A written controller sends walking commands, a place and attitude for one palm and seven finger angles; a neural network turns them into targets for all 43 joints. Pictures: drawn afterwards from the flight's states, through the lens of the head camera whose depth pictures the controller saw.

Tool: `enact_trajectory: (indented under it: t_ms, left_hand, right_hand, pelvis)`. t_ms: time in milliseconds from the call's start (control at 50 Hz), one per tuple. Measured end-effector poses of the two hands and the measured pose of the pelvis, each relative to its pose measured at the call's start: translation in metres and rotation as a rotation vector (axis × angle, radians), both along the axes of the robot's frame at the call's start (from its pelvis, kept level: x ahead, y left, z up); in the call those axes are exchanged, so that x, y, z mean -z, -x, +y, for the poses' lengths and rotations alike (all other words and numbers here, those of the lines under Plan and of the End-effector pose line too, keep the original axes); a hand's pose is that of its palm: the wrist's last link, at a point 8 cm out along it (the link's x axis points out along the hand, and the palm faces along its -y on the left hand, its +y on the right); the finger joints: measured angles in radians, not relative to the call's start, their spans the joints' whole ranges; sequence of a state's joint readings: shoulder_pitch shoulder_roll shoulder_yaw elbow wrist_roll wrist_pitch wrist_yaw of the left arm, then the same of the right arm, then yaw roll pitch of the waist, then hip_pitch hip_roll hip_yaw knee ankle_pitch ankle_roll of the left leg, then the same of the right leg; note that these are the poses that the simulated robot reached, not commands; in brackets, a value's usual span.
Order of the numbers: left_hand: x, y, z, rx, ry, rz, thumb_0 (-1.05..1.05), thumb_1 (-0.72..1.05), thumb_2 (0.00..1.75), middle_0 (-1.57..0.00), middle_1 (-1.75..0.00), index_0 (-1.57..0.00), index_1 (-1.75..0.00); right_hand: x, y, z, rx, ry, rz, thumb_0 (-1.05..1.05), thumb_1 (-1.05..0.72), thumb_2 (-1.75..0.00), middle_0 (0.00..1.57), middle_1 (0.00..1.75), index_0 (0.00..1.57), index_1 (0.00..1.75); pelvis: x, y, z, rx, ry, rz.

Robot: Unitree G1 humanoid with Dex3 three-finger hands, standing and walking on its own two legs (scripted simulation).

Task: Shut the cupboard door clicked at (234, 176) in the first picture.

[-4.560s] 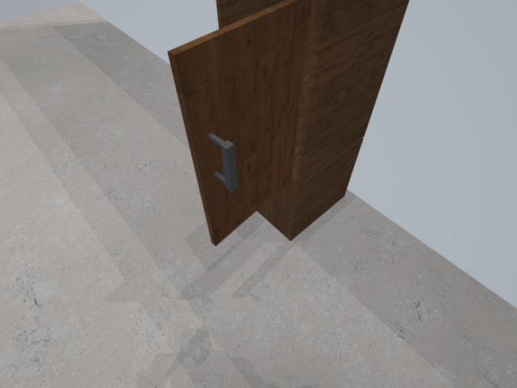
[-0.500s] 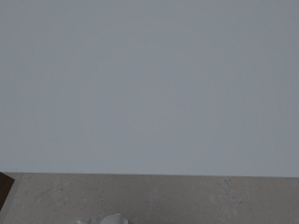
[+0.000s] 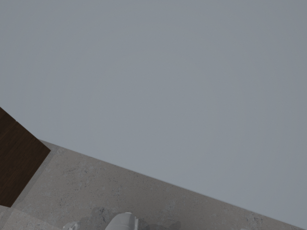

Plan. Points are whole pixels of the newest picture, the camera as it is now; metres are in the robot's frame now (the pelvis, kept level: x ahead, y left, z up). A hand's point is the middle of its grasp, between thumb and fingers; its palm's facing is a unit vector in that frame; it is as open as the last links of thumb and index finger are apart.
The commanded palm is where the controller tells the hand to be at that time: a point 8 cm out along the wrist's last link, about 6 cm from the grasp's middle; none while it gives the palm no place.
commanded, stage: turn to face it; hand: left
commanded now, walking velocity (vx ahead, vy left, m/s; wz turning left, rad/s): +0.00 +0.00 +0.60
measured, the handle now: out of the picture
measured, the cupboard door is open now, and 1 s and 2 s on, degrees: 95 95 95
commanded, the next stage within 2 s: none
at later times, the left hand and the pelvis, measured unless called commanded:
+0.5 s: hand out of the picture +0.05 +0.20 -0.16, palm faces +0.31 -0.90 -0.31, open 7.4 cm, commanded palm none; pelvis +0.02 -0.05 -0.01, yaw +18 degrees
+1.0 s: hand out of the picture +0.00 +0.17 -0.16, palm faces +0.59 -0.75 -0.30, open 7.4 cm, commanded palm none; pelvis +0.05 -0.08 -0.01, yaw +37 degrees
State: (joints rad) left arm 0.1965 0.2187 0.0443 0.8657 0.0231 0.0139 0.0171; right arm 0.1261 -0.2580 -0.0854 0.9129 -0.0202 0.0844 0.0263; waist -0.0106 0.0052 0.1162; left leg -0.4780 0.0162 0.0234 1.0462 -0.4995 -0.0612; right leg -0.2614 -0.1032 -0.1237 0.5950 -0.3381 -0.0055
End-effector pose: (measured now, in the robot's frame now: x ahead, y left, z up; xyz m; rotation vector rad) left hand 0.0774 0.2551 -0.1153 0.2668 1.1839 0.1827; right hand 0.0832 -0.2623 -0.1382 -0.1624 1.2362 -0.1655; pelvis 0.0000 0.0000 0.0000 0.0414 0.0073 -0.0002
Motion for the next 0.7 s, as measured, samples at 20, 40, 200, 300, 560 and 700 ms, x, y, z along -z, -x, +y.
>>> enact_trajectory:
  t_ms: [20, 40, 200, 300, 560, 700]
  left_hand:
    - [0.0, 0.006, -0.004, -0.014, 0.01, 0.015, 0.01, 0.9, 0.9, -0.2, -0.3, -0.2, -0.3]
    - [0.002, 0.013, -0.007, -0.028, 0.02, 0.029, 0.01, 0.9, 0.9, -0.2, -0.3, -0.2, -0.3]
    - [0.034, 0.062, -0.003, -0.177, 0.086, 0.115, 0.01, 0.9, 0.9, -0.21, -0.3, -0.21, -0.3]
    - [0.029, 0.06, 0.002, -0.254, 0.068, 0.092, 0.01, 0.9, 0.9, -0.21, -0.3, -0.2, -0.3]
    - [0.003, 0.056, -0.033, -0.353, -0.005, -0.034, 0.01, 0.9, 0.9, -0.2, -0.3, -0.2, -0.3]
    - [0.017, 0.086, -0.053, -0.449, 0.076, 0.002, 0.01, 0.9, 0.9, -0.21, -0.3, -0.2, -0.3]
  right_hand:
    - [-0.004, -0.007, 0.001, -0.014, -0.003, -0.005, 0.0, -0.91, -0.9, 0.19, 0.3, 0.19, 0.3]
    - [-0.007, -0.015, 0.003, -0.031, -0.006, -0.012, 0.0, -0.91, -0.9, 0.19, 0.3, 0.19, 0.3]
    - [-0.011, -0.077, 0.026, -0.19, 0.025, -0.111, 0.0, -0.91, -0.9, 0.2, 0.3, 0.19, 0.3]
    - [-0.014, -0.079, 0.027, -0.262, 0.045, -0.075, 0.0, -0.91, -0.9, 0.2, 0.3, 0.2, 0.3]
    - [0.003, -0.103, -0.012, -0.343, 0.019, 0.019, 0.0, -0.91, -0.9, 0.2, 0.3, 0.2, 0.3]
    - [-0.014, -0.137, 0.012, -0.455, 0.026, -0.019, 0.0, -0.91, -0.9, 0.19, 0.3, 0.19, 0.3]
  pelvis:
    - [-0.003, -0.002, -0.002, -0.01, -0.007, 0.001]
    - [-0.004, -0.004, -0.003, -0.019, -0.012, 0.003]
    - [0.011, -0.012, 0.002, -0.121, 0.019, 0.001]
    - [0.006, -0.011, -0.008, -0.191, 0.033, -0.007]
    - [0.004, -0.026, -0.051, -0.364, 0.028, -0.01]
    - [0.0, -0.032, -0.049, -0.452, 0.005, -0.002]
